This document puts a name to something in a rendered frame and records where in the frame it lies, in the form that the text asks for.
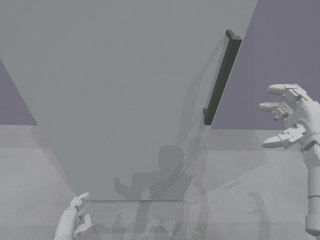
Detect fridge door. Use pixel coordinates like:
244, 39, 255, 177
0, 0, 258, 201

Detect robot left hand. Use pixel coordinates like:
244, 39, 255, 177
54, 192, 94, 240

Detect handle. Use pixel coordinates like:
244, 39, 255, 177
203, 29, 242, 125

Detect right robot forearm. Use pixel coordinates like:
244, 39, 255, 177
299, 134, 320, 240

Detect robot right hand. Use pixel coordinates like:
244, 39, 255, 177
258, 83, 320, 149

